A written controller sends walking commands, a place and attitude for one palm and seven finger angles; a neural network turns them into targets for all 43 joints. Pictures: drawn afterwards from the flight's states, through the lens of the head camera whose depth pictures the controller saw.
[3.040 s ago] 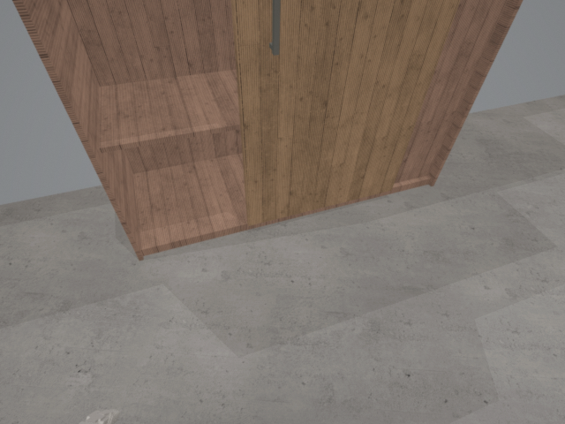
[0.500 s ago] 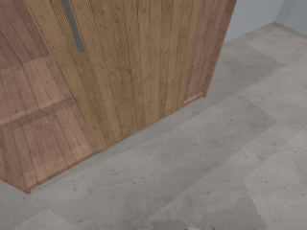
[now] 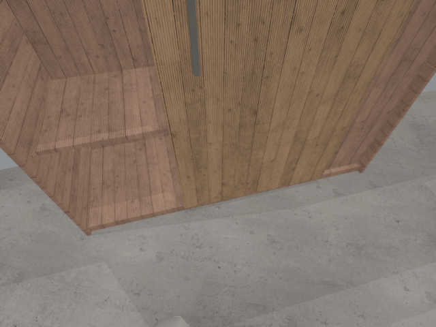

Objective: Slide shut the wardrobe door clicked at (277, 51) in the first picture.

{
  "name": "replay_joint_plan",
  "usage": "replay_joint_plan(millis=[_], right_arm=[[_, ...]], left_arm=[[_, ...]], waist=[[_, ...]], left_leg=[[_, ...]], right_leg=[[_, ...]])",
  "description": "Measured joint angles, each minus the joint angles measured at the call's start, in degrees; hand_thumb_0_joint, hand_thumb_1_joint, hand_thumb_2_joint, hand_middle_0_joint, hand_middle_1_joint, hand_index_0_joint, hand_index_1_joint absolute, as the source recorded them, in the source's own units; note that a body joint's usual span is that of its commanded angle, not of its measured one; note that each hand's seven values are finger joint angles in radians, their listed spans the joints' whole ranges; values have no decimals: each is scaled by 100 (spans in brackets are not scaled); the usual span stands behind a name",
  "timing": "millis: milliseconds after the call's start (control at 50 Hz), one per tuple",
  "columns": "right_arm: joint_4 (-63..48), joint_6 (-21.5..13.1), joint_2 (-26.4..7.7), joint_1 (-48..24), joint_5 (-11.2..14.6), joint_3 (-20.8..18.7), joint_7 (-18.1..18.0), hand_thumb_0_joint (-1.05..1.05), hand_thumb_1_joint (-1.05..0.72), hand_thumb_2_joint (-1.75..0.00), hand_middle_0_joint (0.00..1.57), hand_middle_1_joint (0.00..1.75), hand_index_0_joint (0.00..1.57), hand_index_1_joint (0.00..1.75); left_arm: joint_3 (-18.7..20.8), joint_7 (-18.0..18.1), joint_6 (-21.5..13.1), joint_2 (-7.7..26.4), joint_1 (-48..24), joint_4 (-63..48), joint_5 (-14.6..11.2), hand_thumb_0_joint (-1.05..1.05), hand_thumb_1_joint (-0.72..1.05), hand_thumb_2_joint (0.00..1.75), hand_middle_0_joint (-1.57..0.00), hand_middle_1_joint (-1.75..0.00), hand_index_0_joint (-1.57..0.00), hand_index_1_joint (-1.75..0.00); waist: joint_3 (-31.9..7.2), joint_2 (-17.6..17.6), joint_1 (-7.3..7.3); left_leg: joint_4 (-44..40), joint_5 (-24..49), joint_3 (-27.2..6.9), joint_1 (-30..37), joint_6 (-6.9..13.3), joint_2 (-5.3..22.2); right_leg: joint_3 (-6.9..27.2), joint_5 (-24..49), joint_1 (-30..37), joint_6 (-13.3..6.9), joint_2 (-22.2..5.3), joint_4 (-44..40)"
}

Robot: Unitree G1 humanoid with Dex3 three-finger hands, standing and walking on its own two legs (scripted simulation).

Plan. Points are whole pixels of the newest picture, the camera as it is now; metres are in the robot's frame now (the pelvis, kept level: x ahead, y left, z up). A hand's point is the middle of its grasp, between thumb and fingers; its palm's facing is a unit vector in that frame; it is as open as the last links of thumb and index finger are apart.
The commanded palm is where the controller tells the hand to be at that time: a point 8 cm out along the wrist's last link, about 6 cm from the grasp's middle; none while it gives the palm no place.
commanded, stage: turn to face it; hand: right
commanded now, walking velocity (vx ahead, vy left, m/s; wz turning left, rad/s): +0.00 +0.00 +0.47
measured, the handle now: (190, 14) +0.72 +0.11 +0.21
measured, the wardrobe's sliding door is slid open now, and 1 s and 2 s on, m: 0.47 0.47 0.47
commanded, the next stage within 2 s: take the last steps up to it in 0.46 s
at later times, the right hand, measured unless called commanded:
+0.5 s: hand out of the picture +0.15 -0.19 -0.18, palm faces -0.17 +0.97 -0.18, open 7.4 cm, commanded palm none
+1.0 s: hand out of the picture +0.13 -0.14 -0.17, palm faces -0.25 +0.95 -0.20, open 7.3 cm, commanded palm none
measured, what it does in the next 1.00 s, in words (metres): steps on the spot, turning left: left foot, then right foot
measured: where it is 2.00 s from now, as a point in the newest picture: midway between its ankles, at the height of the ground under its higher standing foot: outside the picture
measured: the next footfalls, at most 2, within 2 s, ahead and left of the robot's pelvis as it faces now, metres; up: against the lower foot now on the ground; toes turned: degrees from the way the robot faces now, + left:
left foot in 0.06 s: +0.07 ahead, +0.13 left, +0.00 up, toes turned +7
right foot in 0.42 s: +0.09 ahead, -0.11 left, +0.00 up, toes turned +5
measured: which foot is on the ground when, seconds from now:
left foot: up 0.00-0.04, down 0.06-0.42, up 0.44-0.82, down 0.84-1.00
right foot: down 0.00-0.06, up 0.08-0.40, down 0.42-0.84, up 0.86-1.00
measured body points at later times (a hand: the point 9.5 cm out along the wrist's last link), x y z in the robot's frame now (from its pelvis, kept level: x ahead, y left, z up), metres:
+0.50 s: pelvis +0.02 -0.02 +0.00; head +0.05 -0.04 +0.45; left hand +0.02 +0.23 -0.14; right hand +0.16 -0.24 -0.16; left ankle +0.00 +0.12 -0.70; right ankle +0.05 -0.11 -0.74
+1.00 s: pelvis +0.06 +0.03 +0.00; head +0.06 +0.03 +0.45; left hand -0.04 +0.25 -0.16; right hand +0.14 -0.19 -0.15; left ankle -0.02 +0.10 -0.74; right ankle +0.10 -0.09 -0.68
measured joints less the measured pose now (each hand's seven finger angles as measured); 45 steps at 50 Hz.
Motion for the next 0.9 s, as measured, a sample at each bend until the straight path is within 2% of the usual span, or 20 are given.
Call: replay_joint_plan(millis=[40, 60, 100, 140, 180, 220, 300, 380, 400, 420, 480, 540, 580, 640, 700, 760, 800, 840, 880, 900], right_arm=[[-105, -83, -18, -87, -8, 34, 8, 1, -91, -90, 20, 30, 19, 30], [-172, -165, -61, -108, -21, 59, 1, 0, -91, -90, 20, 30, 19, 30], [-205, -277, 5, -228, 19, 111, -64, 0, -91, -90, 20, 30, 19, 30], [-250, -288, 63, -242, 38, 153, -113, 0, -91, -90, 20, 30, 19, 30], [-252, -237, 101, -220, 32, 178, -145, 0, -91, -90, 20, 30, 19, 30], [-217, -193, 123, -197, 21, 205, -152, 0, -91, -90, 20, 30, 20, 30], [-147, -157, 157, -161, 7, 246, -128, 0, -90, -90, 20, 30, 20, 30], [-101, -115, 171, -123, 17, 238, -111, 0, -90, -90, 21, 30, 20, 30], [-87, -97, 170, -105, 33, 228, -113, 0, -90, -90, 21, 30, 20, 30], [-75, -72, 149, -89, 54, 212, -116, 0, -90, -90, 21, 30, 20, 30], [14, 31, 102, -44, 52, 146, -111, 0, -90, -90, 21, 30, 20, 30], [89, 28, 67, 16, 30, 95, -61, 1, -91, -90, 20, 30, 20, 30], [138, 11, 65, 67, 35, 85, -52, 1, -91, -90, 20, 30, 20, 30], [241, 4, 103, 154, 33, 103, -50, 0, -91, -90, 20, 30, 19, 30], [385, 5, 152, 225, 12, 146, -20, 1, -91, -90, 20, 30, 19, 30], [498, -33, 233, 236, 3, 189, 22, 1, -91, -90, 20, 30, 19, 30], [534, -114, 299, 228, 7, 220, 40, 1, -91, -90, 20, 30, 19, 30], [532, -272, 336, 257, 2, 247, 23, 1, -91, -90, 20, 30, 19, 30], [580, -405, 459, 290, 19, 282, -39, 0, -91, -90, 20, 30, 19, 30], [591, -458, 503, 363, 28, 282, -79, 0, -91, -90, 20, 30, 19, 30]], left_arm=[[41, -22, 38, 113, 148, 27, -14, 0, 91, 90, -21, -29, -20, -30], [51, -39, 67, 154, 243, 24, -34, 0, 91, 90, -21, -29, -20, -30], [76, -17, 203, 301, 265, 81, -65, 1, 91, 90, -21, -29, -20, -30], [85, 18, 321, 364, 241, 144, -78, 1, 91, 90, -20, -29, -20, -30], [73, 12, 353, 364, 204, 147, -64, 1, 91, 90, -20, -29, -20, -30], [42, -4, 323, 324, 187, 97, -54, 1, 91, 90, -20, -29, -19, -30], [-35, -14, 256, 197, 163, -2, -69, 1, 91, 90, -20, -29, -19, -30], [-109, 9, 168, 55, 156, -64, -97, 1, 91, 90, -20, -29, -20, -30], [-131, 17, 130, 26, 174, -78, -102, 1, 91, 90, -20, -29, -20, -30], [-152, 29, 85, -25, 189, -74, -97, 1, 91, 90, -20, -29, -20, -30], [-238, 38, 34, -187, 254, -85, -38, 1, 91, 90, -20, -29, -20, -30], [-302, 64, 31, -303, 315, -36, -9, 1, 91, 90, -21, -29, -20, -30], [-299, 100, 26, -338, 335, 29, -12, 1, 91, 90, -21, -29, -20, -30], [-265, 93, -14, -317, 372, 132, -3, 1, 92, 90, -21, -30, -20, -30], [-225, 60, -66, -286, 455, 228, 22, 1, 92, 90, -21, -30, -20, -30], [-181, 30, -95, -224, 583, 351, 41, 1, 91, 90, -21, -30, -20, -30], [-152, 12, -89, -164, 706, 459, 35, 1, 91, 90, -21, -29, -20, -30], [-136, -9, -70, -122, 871, 578, -9, 1, 91, 90, -21, -29, -20, -30], [-124, -44, 51, -38, 943, 752, -21, 1, 91, 90, -21, -29, -20, -30], [-113, -69, 119, -20, 955, 830, -13, 1, 91, 90, -21, -29, -20, -30]], waist=[[1, -70, 49], [-38, -39, 65], [28, -227, 112], [17, -281, 104], [-26, -258, 103], [-82, -204, 124], [-176, -73, 118], [-243, 41, 65], [-263, 59, 64], [-283, 124, 68], [-310, 258, 67], [-299, 280, 53], [-288, 274, 33], [-290, 210, 41], [-320, 139, 110], [-350, 44, 198], [-372, -36, 234], [-427, -39, 208], [-442, -209, 172], [-482, -234, 137]], left_leg=[[-745, 546, 74, 331, 99, -58], [-1019, 1064, 15, 421, 235, -39], [-709, 843, 24, 299, 328, -156], [-717, 621, -58, 301, 337, -233], [-927, 695, -178, 354, 313, -291], [-1139, 838, -287, 404, 307, -330], [-1371, 987, -488, 447, 289, -381], [-1342, 998, -663, 403, 190, -447], [-1273, 967, -694, 372, 150, -472], [-1157, 914, -740, 315, 110, -468], [-34, -94, -781, -64, 105, -501], [1248, -137, -675, -411, 54, -452], [1495, -34, -595, -433, 0, -349], [1153, -116, -457, -218, -28, -211], [521, -301, -307, 101, 23, -137], [-158, -395, -159, 418, 107, -137], [-873, -111, -45, 735, 177, -178], [-1634, 460, -22, 1067, 302, -181], [-1529, 576, 73, 1135, 341, -278], [-1559, 512, 93, 1212, 356, -303]], right_leg=[[-90, -221, -95, 100, -124, 378], [-60, -365, -275, 161, -159, 775], [607, -980, -798, 280, -146, 1903], [1119, -1133, -1243, 336, 28, 2785], [1360, -896, -1525, 380, 134, 3148], [1460, -685, -1640, 417, 196, 3056], [1498, -587, -1514, 431, 320, 2275], [1456, -369, -1048, 363, 481, 1108], [1426, -143, -855, 340, 510, 678], [1386, 24, -741, 214, 548, 409], [1215, 97, -672, -109, 544, 336], [1081, 276, -458, -166, 504, -76], [991, 403, -331, -174, 494, -335], [882, 486, -220, -177, 462, -543], [776, 473, -144, -145, 417, -612], [691, 404, -103, -81, 361, -569], [672, 293, -114, -13, 310, -412], [654, -5, -235, 52, 280, 25], [964, -737, -558, 54, 231, 944], [1104, -845, -761, 39, 260, 1429]])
